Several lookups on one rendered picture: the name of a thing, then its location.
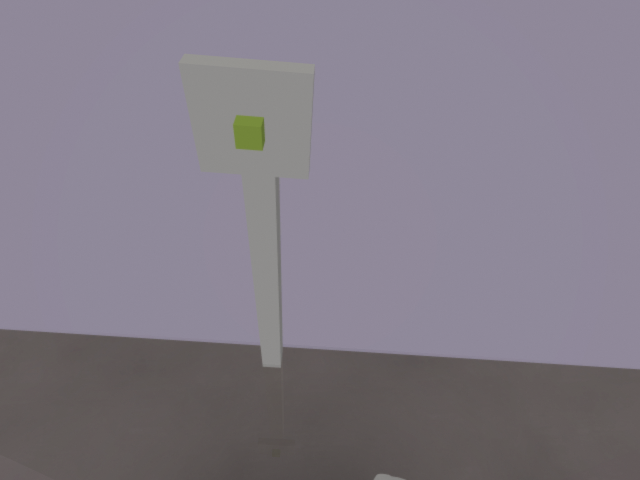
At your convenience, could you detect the button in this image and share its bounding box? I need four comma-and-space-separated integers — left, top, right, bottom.
233, 115, 265, 151

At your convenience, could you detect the panel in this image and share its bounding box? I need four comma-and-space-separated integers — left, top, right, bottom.
178, 54, 315, 368

